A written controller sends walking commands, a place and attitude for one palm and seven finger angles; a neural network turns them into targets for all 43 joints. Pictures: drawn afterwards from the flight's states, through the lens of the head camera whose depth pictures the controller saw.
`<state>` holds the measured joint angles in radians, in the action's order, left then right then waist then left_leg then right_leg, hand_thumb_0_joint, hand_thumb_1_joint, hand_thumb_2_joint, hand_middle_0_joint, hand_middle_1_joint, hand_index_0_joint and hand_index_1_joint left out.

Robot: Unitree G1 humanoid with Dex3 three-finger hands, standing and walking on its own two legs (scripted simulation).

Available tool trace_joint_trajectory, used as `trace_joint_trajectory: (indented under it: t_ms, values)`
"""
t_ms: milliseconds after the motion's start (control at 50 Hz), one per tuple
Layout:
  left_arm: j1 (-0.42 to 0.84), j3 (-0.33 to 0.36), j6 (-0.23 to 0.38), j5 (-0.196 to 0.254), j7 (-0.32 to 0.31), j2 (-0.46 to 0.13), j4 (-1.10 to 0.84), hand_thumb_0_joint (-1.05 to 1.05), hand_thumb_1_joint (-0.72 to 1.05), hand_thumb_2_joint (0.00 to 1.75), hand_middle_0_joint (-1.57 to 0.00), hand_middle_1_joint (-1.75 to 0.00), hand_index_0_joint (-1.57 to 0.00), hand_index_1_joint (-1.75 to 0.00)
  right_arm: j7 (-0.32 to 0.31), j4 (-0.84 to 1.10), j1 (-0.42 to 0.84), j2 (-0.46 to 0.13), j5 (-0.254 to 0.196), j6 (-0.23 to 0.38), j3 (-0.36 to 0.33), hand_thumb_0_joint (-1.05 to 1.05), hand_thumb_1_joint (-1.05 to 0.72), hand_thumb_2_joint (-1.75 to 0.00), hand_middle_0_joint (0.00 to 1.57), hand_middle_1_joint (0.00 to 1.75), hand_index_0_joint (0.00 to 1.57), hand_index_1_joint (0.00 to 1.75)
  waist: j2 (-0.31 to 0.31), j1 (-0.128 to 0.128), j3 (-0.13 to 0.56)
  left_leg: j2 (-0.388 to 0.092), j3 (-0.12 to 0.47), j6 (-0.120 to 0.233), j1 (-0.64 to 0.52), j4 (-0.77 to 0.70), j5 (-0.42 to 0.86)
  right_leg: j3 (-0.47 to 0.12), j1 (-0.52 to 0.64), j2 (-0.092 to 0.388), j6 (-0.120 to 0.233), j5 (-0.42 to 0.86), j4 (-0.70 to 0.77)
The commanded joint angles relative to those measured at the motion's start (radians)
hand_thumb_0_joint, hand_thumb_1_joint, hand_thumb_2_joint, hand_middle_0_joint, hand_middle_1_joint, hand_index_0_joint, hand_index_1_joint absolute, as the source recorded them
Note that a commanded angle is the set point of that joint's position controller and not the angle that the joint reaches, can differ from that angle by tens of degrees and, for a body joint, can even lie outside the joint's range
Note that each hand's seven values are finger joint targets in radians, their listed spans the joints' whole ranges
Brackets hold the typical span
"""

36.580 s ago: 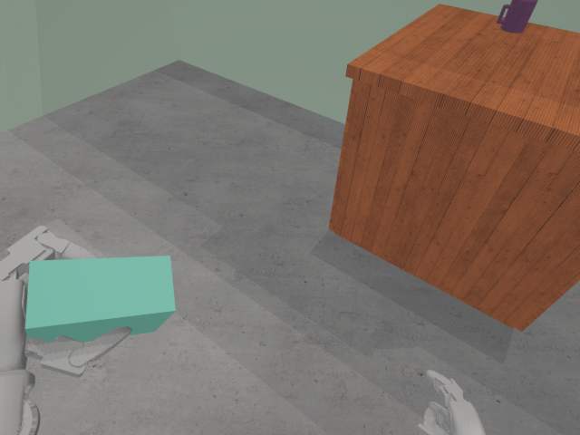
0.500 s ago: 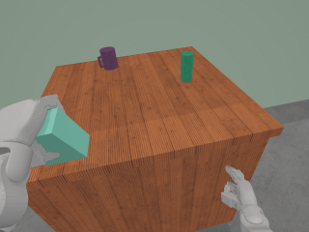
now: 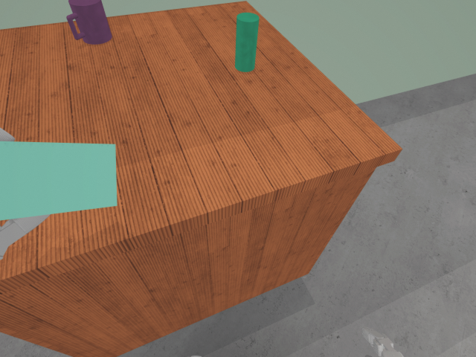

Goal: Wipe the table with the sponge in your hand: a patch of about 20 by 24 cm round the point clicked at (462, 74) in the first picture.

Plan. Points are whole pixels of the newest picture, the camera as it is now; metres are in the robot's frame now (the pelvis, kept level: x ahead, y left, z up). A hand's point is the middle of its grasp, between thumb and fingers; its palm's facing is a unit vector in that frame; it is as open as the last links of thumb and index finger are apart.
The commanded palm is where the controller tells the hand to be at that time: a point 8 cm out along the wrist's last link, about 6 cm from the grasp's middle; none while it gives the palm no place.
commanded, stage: step back with the hand held close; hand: left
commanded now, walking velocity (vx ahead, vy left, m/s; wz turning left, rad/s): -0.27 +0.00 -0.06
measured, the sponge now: (53, 173) +0.26 +0.20 +0.25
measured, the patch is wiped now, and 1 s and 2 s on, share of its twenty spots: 1.00 1.00 1.00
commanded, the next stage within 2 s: stop stepping back and stand still in 0.82 s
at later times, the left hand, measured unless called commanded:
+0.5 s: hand out of the picture +0.14 +0.24 +0.27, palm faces +0.51 -0.79 -0.33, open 9.9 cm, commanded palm +0.08 +0.28 +0.28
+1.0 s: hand out of the picture +0.00 +0.21 +0.28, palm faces +0.50 -0.81 -0.31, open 9.9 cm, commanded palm -0.06 +0.26 +0.28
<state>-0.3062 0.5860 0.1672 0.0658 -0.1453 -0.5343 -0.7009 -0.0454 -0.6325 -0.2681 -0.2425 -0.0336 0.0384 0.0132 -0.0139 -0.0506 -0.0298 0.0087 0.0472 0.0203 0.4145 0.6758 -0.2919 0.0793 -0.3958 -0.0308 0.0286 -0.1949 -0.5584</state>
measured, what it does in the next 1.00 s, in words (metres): walks backwards: left foot, then right foot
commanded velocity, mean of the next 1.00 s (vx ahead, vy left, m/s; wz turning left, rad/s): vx -0.28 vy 0.00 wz -0.06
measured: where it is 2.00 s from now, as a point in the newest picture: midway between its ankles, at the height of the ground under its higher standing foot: outside the picture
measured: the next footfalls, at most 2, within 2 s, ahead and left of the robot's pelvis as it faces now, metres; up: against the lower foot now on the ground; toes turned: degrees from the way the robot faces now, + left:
left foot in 0.40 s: +0.01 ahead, +0.13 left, +0.00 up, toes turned +3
right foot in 0.64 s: -0.03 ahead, -0.14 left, +0.00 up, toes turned +0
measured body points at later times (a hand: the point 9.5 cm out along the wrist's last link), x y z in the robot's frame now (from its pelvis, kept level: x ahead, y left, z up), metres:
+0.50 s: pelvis -0.08 +0.00 -0.01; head -0.05 +0.02 +0.43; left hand +0.11 +0.28 +0.28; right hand +0.12 -0.22 -0.08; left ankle -0.03 +0.13 -0.72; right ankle +0.00 -0.11 -0.69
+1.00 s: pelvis -0.22 -0.02 -0.01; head -0.19 +0.01 +0.44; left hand -0.03 +0.26 +0.30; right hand -0.05 -0.26 -0.07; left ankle -0.18 +0.11 -0.72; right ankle -0.17 -0.14 -0.66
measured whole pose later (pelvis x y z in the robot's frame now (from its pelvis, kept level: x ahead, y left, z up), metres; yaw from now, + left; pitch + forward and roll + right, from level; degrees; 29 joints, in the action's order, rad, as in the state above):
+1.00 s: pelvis -0.22 -0.02 -0.01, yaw -1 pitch -1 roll +0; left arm -0.19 0.58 0.19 0.08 -0.15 -0.51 -0.74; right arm -0.03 -0.62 -0.16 -0.18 -0.04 0.13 -0.03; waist 0.08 -0.02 -0.08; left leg -0.07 -0.06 -0.01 0.38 0.71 -0.31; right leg -0.06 -0.61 -0.06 -0.03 -0.42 -1.12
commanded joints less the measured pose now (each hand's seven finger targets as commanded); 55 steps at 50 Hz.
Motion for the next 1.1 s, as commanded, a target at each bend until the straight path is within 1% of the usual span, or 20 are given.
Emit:
trace_joint_trajectory:
  t_ms: [0,100,160,240,280,360,400,420,460,500,600,660,700,800,820,860,900,940,1020,1080]
  values:
    - [-0.017,0.148,0.073,0.018,-0.03,-0.213,-0.271,0.0,0.1,1.3,-1.2,-1.6,-1.2,-1.6,-0.011,0.203,0.158,-0.115,0.0,0.082,-0.052,0.0,-0.9,-0.9,0.2,0.3,0.2,0.3,-0.047,0.034,0.252,-0.117,0.117,0.02,0.001,-0.111,-0.017,-0.162,0.125,0.203,0.035,0.164,0.011]
    - [0.09,0.15,0.083,-0.003,-0.035,-0.195,-0.281,0.0,0.1,1.3,-1.2,-1.6,-1.2,-1.6,-0.017,0.198,0.156,-0.124,0.014,0.109,-0.058,0.0,-0.9,-0.9,0.2,0.3,0.2,0.3,-0.184,0.049,0.204,-0.199,0.217,0.061,0.094,-0.277,-0.073,-0.098,0.116,0.057,-0.015,-0.078,-0.109]
    - [0.185,0.095,0.064,-0.011,-0.029,-0.142,-0.116,0.0,0.1,1.3,-1.2,-1.6,-1.2,-1.6,-0.014,0.173,0.133,-0.12,0.005,0.113,-0.057,0.0,-0.9,-0.9,0.2,0.3,0.2,0.3,-0.115,0.04,0.147,-0.198,0.19,0.062,0.148,-0.225,-0.178,-0.115,0.133,0.055,-0.012,-0.1,-0.053]
    - [0.244,0.015,0.039,0.006,-0.014,-0.119,-0.026,0.0,0.1,1.3,-1.2,-1.6,-1.2,-1.6,-0.012,0.148,0.139,-0.098,-0.014,0.099,-0.046,0.0,-0.9,-0.9,0.2,0.3,0.2,0.3,0.138,0.017,0.127,-0.053,0.024,-0.003,-0.039,0.237,-0.235,-0.351,-0.154,0.308,0.076,-0.246,0.245]
    - [0.236,-0.012,0.023,0.012,-0.006,-0.115,-0.061,0.0,0.1,1.3,-1.2,-1.6,-1.2,-1.6,-0.002,0.144,0.186,-0.072,-0.019,0.091,-0.025,0.0,-0.9,-0.9,0.2,0.3,0.2,0.3,0.171,0.016,0.164,-0.065,-0.013,-0.003,-0.102,0.373,-0.162,-0.341,-0.18,0.375,0.105,-0.142,0.248]
    - [0.195,0.029,0.022,0.018,-0.012,-0.144,-0.222,0.0,0.1,1.3,-1.2,-1.6,-1.2,-1.6,-0.007,0.18,0.213,-0.1,0.003,0.083,-0.023,0.0,-0.9,-0.9,0.2,0.3,0.2,0.3,-0.029,0.022,0.123,-0.14,0.074,0.051,-0.054,-0.143,-0.2,-0.186,-0.113,0.223,0.026,-0.051,0.015]
    - [0.213,0.084,0.049,0.017,-0.027,-0.176,-0.324,0.0,0.1,1.3,-1.2,-1.6,-1.2,-1.6,-0.016,0.224,0.207,-0.124,0.011,0.103,-0.047,0.0,-0.9,-0.9,0.2,0.3,0.2,0.3,-0.344,0.028,0.161,-0.321,0.266,0.12,0.018,-0.358,-0.109,-0.079,-0.095,0.039,-0.036,-0.164,-0.349]
    - [0.269,0.064,0.051,0.01,-0.032,-0.152,-0.338,0.0,0.1,1.3,-1.2,-1.6,-1.2,-1.6,-0.013,0.206,0.184,-0.089,0.025,0.117,-0.042,0.0,-0.9,-0.9,0.2,0.3,0.2,0.3,-0.349,0.012,0.153,-0.373,0.307,0.142,0.032,-0.384,0.009,-0.119,-0.149,0.025,-0.045,-0.312,-0.562]
    - [0.273,0.072,0.041,0.013,-0.032,-0.138,-0.262,0.0,0.1,1.3,-1.2,-1.6,-1.2,-1.6,0.005,0.162,0.141,-0.096,0.014,0.146,-0.072,0.0,-0.9,-0.9,0.2,0.3,0.2,0.3,-0.165,0.023,0.183,-0.354,0.222,0.155,-0.161,-0.235,0.405,-0.167,-0.238,0.009,-0.051,-0.324,-0.608]
    - [0.285,0.059,0.036,0.014,-0.029,-0.113,-0.229,0.0,0.1,1.3,-1.2,-1.6,-1.2,-1.6,0.018,0.154,0.15,-0.094,0.0,0.156,-0.079,0.0,-0.9,-0.9,0.2,0.3,0.2,0.3,-0.167,0.037,0.226,-0.315,0.134,0.119,-0.251,-0.191,0.518,-0.129,-0.159,0.014,-0.059,-0.296,-0.411]
    - [0.274,0.018,0.043,0.0,0.004,-0.101,-0.122,0.0,0.1,1.3,-1.2,-1.6,-1.2,-1.6,0.026,0.2,0.192,-0.108,-0.007,0.131,-0.05,0.0,-0.9,-0.9,0.2,0.3,0.2,0.3,-0.13,0.045,0.174,-0.225,0.079,0.024,-0.018,-0.014,0.044,-0.067,0.185,0.046,-0.041,0.113,0.108]
    - [0.208,0.021,0.047,0.018,0.017,-0.144,-0.162,0.0,0.1,1.3,-1.2,-1.6,-1.2,-1.6,0.024,0.206,0.189,-0.097,-0.044,0.1,-0.099,0.0,-0.9,-0.9,0.2,0.3,0.2,0.3,0.339,0.048,0.221,-0.052,0.005,-0.063,0.035,0.605,-0.236,-0.405,0.071,0.409,0.139,0.458,0.224]
    - [0.084,0.056,0.051,0.029,0.017,-0.138,-0.198,0.0,0.1,1.3,-1.2,-1.6,-1.2,-1.6,0.028,0.231,0.222,-0.02,-0.029,0.07,-0.04,0.0,-0.9,-0.9,0.2,0.3,0.2,0.3,0.12,0.034,0.233,-0.089,0.026,-0.058,0.056,0.576,-0.199,-0.3,0.083,0.363,0.138,0.577,0.097]
    - [0.067,0.122,0.06,0.034,-0.022,-0.189,-0.305,0.0,0.1,1.3,-1.2,-1.6,-1.2,-1.6,-0.003,0.206,0.194,-0.061,-0.011,0.066,-0.054,0.0,-0.9,-0.9,0.2,0.3,0.2,0.3,0.083,0.012,0.258,-0.085,-0.07,-0.043,-0.129,-0.048,-0.105,-0.25,0.052,0.279,0.061,0.495,-0.024]
    - [0.086,0.128,0.062,0.038,-0.025,-0.189,-0.297,0.0,0.1,1.3,-1.2,-1.6,-1.2,-1.6,-0.007,0.191,0.161,-0.074,-0.01,0.072,-0.066,0.0,-0.9,-0.9,0.2,0.3,0.2,0.3,0.05,0.0,0.269,-0.108,-0.082,-0.028,-0.205,-0.181,0.001,-0.231,0.015,0.227,0.027,0.394,-0.084]
    - [0.176,0.127,0.077,0.058,-0.028,-0.171,-0.282,0.0,0.1,1.3,-1.2,-1.6,-1.2,-1.6,-0.007,0.166,0.166,-0.119,-0.009,0.115,-0.104,0.0,-0.9,-0.9,0.2,0.3,0.2,0.3,-0.228,0.008,0.201,-0.379,0.107,0.079,-0.29,-0.33,0.416,-0.125,-0.202,0.011,-0.052,-0.153,-0.37]
    - [0.294,0.091,0.085,0.034,-0.034,-0.173,-0.303,0.0,0.1,1.3,-1.2,-1.6,-1.2,-1.6,-0.004,0.151,0.151,-0.092,0.018,0.146,-0.092,0.0,-0.9,-0.9,0.2,0.3,0.2,0.3,-0.354,-0.017,0.183,-0.423,0.211,0.143,-0.193,-0.242,0.61,-0.231,-0.258,-0.008,-0.059,-0.362,-0.71]
    - [0.247,0.091,0.05,0.02,-0.031,-0.136,-0.134,0.0,0.1,1.3,-1.2,-1.6,-1.2,-1.6,0.02,0.119,0.111,-0.107,-0.023,0.152,-0.117,0.0,-0.9,-0.9,0.2,0.3,0.2,0.3,-0.179,0.002,0.194,-0.336,0.095,0.127,-0.236,-0.18,0.496,-0.196,-0.232,-0.019,-0.062,-0.249,-0.699]
    - [0.256,0.023,0.039,0.02,-0.015,-0.097,-0.121,0.0,0.1,1.3,-1.2,-1.6,-1.2,-1.6,0.026,0.176,0.175,-0.115,-0.022,0.137,-0.075,0.0,-0.9,-0.9,0.2,0.3,0.2,0.3,-0.231,0.018,0.13,-0.266,0.105,0.076,0.023,-0.237,-0.274,-0.078,0.052,0.023,-0.043,-0.205,-0.22]
    - [0.244,-0.003,0.019,0.001,0.006,-0.111,-0.097,0.0,0.1,1.3,-1.2,-1.6,-1.2,-1.6,0.018,0.209,0.203,-0.11,-0.015,0.102,-0.055,0.0,-0.9,-0.9,0.2,0.3,0.2,0.3,-0.05,0.039,0.142,-0.113,-0.052,0.015,0.132,0.065,-0.371,-0.003,0.24,0.018,-0.019,-0.068,0.071]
